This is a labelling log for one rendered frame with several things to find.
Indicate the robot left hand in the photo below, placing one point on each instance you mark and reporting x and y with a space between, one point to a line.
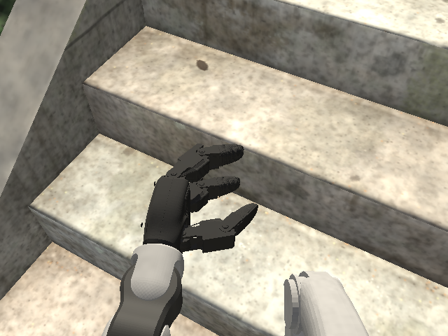
182 190

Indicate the robot left forearm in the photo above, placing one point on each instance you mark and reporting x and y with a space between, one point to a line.
150 293

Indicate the robot right thigh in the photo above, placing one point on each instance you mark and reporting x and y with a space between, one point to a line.
317 304

